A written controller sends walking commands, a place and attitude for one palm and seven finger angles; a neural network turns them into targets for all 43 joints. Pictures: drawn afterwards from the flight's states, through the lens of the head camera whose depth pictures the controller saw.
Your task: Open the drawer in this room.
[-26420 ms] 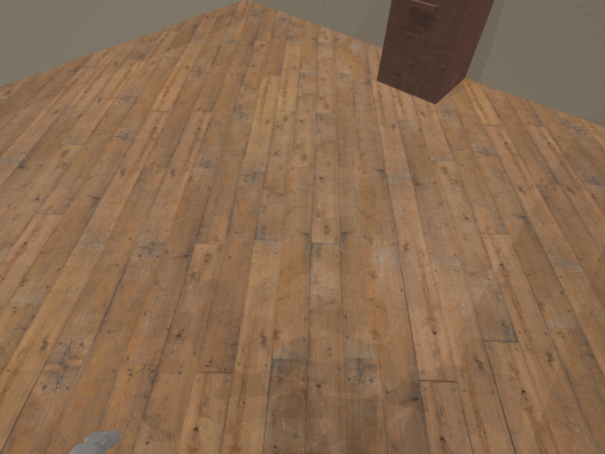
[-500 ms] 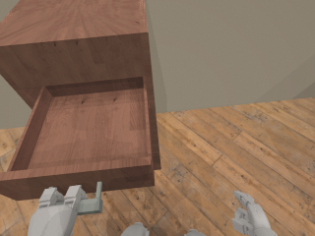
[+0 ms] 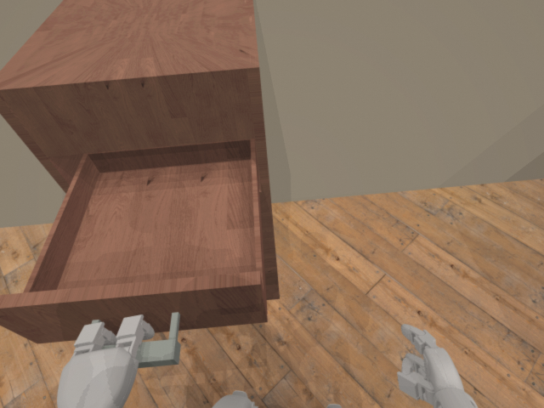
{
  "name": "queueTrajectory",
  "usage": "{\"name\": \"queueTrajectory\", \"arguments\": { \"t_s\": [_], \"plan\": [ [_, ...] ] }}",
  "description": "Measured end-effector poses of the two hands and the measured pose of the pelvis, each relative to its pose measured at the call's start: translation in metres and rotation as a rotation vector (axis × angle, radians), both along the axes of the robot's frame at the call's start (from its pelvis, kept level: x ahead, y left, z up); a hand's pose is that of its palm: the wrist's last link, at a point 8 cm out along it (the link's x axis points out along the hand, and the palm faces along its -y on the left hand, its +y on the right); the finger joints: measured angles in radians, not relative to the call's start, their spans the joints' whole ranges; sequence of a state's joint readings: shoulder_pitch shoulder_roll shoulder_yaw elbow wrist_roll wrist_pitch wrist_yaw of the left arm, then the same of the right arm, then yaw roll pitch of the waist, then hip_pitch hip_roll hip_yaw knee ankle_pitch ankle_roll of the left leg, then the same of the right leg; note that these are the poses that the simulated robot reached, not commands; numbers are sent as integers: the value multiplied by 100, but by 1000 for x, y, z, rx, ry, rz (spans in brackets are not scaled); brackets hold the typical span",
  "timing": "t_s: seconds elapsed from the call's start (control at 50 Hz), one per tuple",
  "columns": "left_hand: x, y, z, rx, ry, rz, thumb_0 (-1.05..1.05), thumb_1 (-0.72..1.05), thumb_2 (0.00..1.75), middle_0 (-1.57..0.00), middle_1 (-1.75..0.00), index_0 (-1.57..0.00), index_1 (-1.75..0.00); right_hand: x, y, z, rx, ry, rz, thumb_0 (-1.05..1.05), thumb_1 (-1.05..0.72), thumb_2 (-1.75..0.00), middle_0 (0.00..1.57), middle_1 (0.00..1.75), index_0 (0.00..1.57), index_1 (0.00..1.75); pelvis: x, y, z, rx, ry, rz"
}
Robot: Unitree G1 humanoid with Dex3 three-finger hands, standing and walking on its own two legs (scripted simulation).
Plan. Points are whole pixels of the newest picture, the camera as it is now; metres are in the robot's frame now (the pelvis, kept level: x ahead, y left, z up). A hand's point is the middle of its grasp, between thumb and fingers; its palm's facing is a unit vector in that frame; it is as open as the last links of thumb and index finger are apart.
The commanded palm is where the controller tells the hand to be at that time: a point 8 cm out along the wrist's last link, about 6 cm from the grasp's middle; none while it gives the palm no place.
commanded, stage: lift the hand off the handle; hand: left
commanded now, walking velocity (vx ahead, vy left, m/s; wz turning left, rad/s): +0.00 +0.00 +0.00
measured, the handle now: (132, 339) +0.22 +0.23 -0.01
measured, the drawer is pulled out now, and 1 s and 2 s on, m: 0.30 0.30 0.30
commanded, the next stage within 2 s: none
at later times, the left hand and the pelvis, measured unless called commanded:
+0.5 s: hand (122, 376) +0.17 +0.23 -0.02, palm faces -0.04 -0.10 -0.99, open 13.8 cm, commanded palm +0.15 +0.24 +0.04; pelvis -0.01 +0.00 +0.01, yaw +0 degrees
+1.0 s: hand (98, 368) +0.17 +0.25 +0.02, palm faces +0.01 -0.10 -0.99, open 13.6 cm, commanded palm +0.15 +0.24 +0.08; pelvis +0.00 +0.01 +0.02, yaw +0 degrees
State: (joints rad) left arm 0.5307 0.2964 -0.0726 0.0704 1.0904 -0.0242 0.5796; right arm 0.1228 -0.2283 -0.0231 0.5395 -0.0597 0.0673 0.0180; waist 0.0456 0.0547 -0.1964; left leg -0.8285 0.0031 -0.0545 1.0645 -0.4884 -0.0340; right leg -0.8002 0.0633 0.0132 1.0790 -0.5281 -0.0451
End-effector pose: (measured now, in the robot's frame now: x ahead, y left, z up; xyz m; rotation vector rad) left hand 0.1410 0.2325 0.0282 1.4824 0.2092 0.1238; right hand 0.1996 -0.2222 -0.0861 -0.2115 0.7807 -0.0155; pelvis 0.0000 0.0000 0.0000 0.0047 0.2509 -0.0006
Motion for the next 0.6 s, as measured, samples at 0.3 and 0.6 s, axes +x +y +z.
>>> {"name": "queueTrajectory", "arguments": {
  "t_s": [0.3,0.6],
  "plan": [
    [4,-1,-3,15,-33,18,0,-49,31,-34,-123,-32,-120,-14,4,-12,12,36,-10,1,-90,-90,20,30,20,30,-8,0,-2,0,-1,7],
    [10,4,9,-17,-11,-3,0,-49,30,-38,-121,-32,-120,-20,-1,6,-2,20,-51,1,-90,-90,20,30,20,30,-7,2,10,-5,-32,-4]
  ]
}}
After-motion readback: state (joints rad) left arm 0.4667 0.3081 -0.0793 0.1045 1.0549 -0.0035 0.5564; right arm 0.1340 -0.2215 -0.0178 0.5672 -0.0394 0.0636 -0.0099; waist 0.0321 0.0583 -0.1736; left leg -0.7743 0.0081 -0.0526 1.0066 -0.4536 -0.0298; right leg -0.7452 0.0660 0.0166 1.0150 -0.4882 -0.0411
